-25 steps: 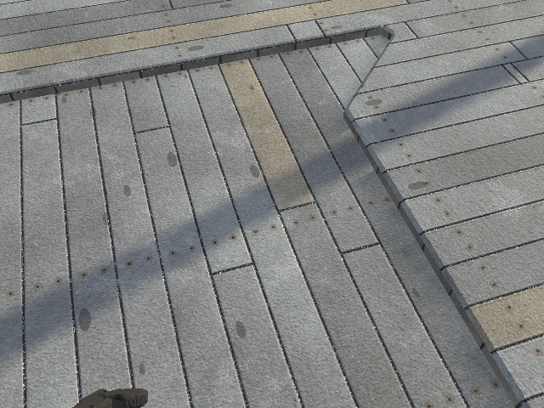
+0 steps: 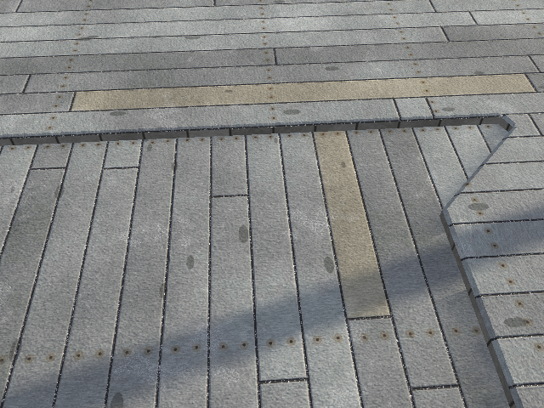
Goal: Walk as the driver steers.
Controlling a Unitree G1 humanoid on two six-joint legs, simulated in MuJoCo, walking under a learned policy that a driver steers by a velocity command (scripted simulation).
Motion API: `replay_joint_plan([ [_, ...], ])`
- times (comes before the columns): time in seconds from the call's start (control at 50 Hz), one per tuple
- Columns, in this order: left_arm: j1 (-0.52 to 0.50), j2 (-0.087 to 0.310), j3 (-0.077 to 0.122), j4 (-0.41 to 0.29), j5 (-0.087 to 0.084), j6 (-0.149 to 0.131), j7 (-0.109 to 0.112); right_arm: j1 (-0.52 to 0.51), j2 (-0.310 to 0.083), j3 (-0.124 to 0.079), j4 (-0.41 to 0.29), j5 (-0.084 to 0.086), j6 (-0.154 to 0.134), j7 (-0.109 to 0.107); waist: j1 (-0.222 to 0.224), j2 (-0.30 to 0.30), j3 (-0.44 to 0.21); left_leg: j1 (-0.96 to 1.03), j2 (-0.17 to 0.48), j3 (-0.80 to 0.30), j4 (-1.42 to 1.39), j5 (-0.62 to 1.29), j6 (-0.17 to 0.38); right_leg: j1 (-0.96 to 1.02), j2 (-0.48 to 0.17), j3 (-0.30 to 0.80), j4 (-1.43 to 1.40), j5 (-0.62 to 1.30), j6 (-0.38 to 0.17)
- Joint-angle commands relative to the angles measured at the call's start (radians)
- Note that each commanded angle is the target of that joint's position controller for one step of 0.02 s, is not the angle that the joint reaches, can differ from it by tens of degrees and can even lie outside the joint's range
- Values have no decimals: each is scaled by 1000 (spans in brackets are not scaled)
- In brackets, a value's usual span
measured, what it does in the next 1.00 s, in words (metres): walks ahead: left foot, then right foot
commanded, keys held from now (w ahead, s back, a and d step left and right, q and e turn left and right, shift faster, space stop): w+q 0.26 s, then w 0.74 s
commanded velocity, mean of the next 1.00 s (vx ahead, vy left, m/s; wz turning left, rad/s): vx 0.50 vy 0.00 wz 0.24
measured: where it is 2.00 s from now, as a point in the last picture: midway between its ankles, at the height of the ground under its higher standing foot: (241, 205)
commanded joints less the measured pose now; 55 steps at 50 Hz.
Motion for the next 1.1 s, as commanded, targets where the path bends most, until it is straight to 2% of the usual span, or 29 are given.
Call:
replay_joint_plan([
  [0.02, 48, 154, 33, -22, -8, 10, 8, -159, -42, 2, -116, 2, -15, 23, 25, -71, 107, -76, -11, 31, -55, -54, 20, 35, -326, 46, -11, 353, -125],
  [0.08, 5, 194, 45, -45, -14, 30, 18, -122, -79, -13, -147, 3, -15, 43, -25, -118, 54, 50, -77, 114, -66, -211, 64, 82, -342, 2, 147, 760, -93],
  [0.12, -30, 208, 46, -69, -13, 48, 27, 116, -157, -59, -101, 6, -10, 41, -157, -127, -90, 380, -168, 159, -110, -213, 116, 15, -298, -46, 479, 980, -50],
  [0.14, -23, 196, 37, -94, -5, 43, 30, 286, -246, -96, -69, 4, -4, 22, -223, -36, -193, 695, -65, -38, -132, -209, 178, -225, -259, -52, 784, 734, -6],
  [0.16, 71, 36, -11, -139, 20, 10, 8, 307, -336, -110, -69, 6, -3, 15, -112, 217, -291, 1040, 191, -610, -220, -348, 363, -682, -38, 25, 1145, -203, 60],
  [0.18, -14, 106, -3, -158, -22, -38, -7, 349, -271, -87, -82, -6, -9, 13, -168, 147, -391, 1128, 240, -822, -360, -408, 390, -820, -11, 242, 1279, -322, 39],
  [0.2, -103, 150, 8, -187, -54, -62, -16, 315, -209, -73, -81, -12, -14, 8, -182, 107, -264, 1065, 204, -662, -361, -342, 330, -915, -71, 262, 1272, -243, 10],
  [0.22, -137, 150, 6, -194, -45, -72, -12, 244, -173, -62, -101, -6, -19, 7, -147, 8, -181, 915, 160, -525, -361, -252, 292, -888, -120, 254, 1190, -155, -5],
  [0.24, -149, 154, 15, -190, -20, -69, -4, 165, -145, -53, -124, -9, -21, 9, -100, -52, -119, 747, 125, -434, -377, -152, 269, -812, -152, 247, 1097, -106, 1],
  [0.26, -135, 162, 25, -192, -7, -53, 0, 121, -118, -42, -144, -20, -21, 8, -60, -59, -94, 641, 98, -381, -409, -86, 262, -734, -174, 251, 1051, -77, 4],
  [0.32, -106, 129, 24, -197, 2, -15, 2, 124, -136, -42, -147, -16, -25, -5, -26, -20, -51, 498, 79, -274, -456, 48, 270, -673, -195, 222, 911, -40, 49],
  [0.38, -208, 103, 16, -231, 9, -4, 4, 184, -162, -46, -126, -10, -26, -23, -60, -7, -19, 475, 34, -180, -478, 93, 230, -693, -181, 192, 703, 162, 73],
  [0.44, -303, 82, 6, -254, 1, -10, -5, 226, -162, -43, -111, -6, -22, -28, -106, 18, -4, 483, -4, -126, -476, 6, 178, -639, -142, 172, 485, 367, 62],
  [0.5, -385, 90, 4, -281, -11, -16, -18, 273, -165, -40, -88, -6, -22, -26, -143, 38, 31, 546, 30, -161, -472, -84, 170, -647, -122, 171, 388, 414, 44],
  [0.56, -439, 109, 5, -314, -11, -28, -35, 314, -169, -41, -68, -7, -10, -31, -153, 36, 48, 700, 91, -208, -404, -14, 168, -728, -112, 177, 336, 310, 10],
  [0.62, -373, 136, 14, -311, -12, -37, -44, 301, -189, -47, -67, -9, 4, -38, -103, 64, 16, 767, 110, -216, -313, 210, 139, -629, -77, 151, 302, 188, -32],
  [0.64, -279, 158, 26, -286, -11, -38, -42, 278, -192, -45, -74, -10, 8, -38, -48, 68, -42, 754, 79, -188, -217, 378, 123, -484, -46, 121, 276, 202, -57],
  [0.66, -124, 201, 44, -247, -4, -39, -37, 255, -174, -35, -89, -15, 7, -36, 25, 52, -157, 665, 29, -148, -40, 402, 96, -235, -89, 159, 307, 266, -102],
  [0.68, 49, 273, 60, -224, 7, -36, -32, 283, -126, -16, -111, -35, 0, -34, 68, -81, -312, 417, -65, -98, 277, 92, 54, 100, -287, 396, 352, 305, -193],
  [0.7, 110, 284, 66, -186, -1, -25, -40, 415, -47, 6, -97, -9, -19, -25, 22, -359, -413, 75, -204, -86, 566, -648, 1, 367, -464, 821, 230, 98, -321],
  [0.72, 96, 194, 43, -191, -24, -20, -40, 335, -151, -12, -95, 10, -30, -22, 59, -230, -314, -50, -145, -152, 654, -665, 11, 318, -434, 839, 168, -90, -275],
  [0.74, 8, 164, 31, -208, -23, -13, -34, 228, -181, -20, -129, 18, -35, -19, 50, -151, -159, -98, -94, -110, 646, -565, 13, 167, -402, 698, 139, -71, -230],
  [0.76, -60, 154, 24, -222, -11, -9, -34, 177, -170, -18, -141, 7, -36, -21, 19, -68, -79, -61, -48, -75, 596, -481, 8, 14, -365, 600, 107, 31, -214],
  [0.78, -96, 139, 17, -228, -1, -8, -37, 166, -157, -22, -145, -9, -33, -23, -11, -54, -31, -24, -20, -65, 539, -435, 1, -92, -334, 539, 75, 111, -213],
  [0.8, -110, 134, 14, -227, 7, -11, -38, 191, -142, -23, -143, -12, -27, -23, -41, -89, -28, 34, 4, -65, 505, -414, -4, -155, -311, 493, 53, 176, -212],
  [0.86, -104, 145, 17, -209, -5, -18, -38, 203, -103, -16, -142, -12, -9, -28, -65, -112, -19, 56, 25, -37, 394, -370, -30, -220, -278, 381, -3, 279, -219],
  [0.92, -70, 179, 27, -190, -9, -10, -25, 107, -89, -9, -175, -21, -9, -28, -45, -93, 0, 18, 33, -21, 222, -211, -53, -216, -262, 307, -29, 347, -208],
  [1.0, -9, 191, 29, -162, -21, 2, -16, -23, -67, 2, -206, -14, -20, -16, 3, -95, 23, 78, -7, 16, -17, -20, -49, -202, -224, 228, -31, 324, -167],
  [1.1, 59, 206, 33, -122, -29, 25, -12, -139, -86, 1, -260, -2, -32, 10, 28, -110, 57, 52, -34, 15, -136, -83, -17, -52, -298, 262, 33, 326, -155],
])
Velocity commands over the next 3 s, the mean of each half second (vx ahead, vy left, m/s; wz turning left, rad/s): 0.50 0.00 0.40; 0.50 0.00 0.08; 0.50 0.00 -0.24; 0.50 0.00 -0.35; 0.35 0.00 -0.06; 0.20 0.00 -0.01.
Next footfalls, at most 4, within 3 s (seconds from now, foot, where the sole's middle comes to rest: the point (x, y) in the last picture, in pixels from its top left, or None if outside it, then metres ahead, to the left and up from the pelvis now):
0.14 left None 0.26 0.13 -0.78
0.66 right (301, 370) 0.60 -0.01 -0.78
1.20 left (193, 289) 0.82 0.30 -0.78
1.74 right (281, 211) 1.12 0.06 -0.78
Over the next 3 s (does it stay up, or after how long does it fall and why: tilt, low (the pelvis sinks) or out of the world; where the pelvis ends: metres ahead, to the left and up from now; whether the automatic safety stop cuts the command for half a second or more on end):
stays up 1.40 0.17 0.01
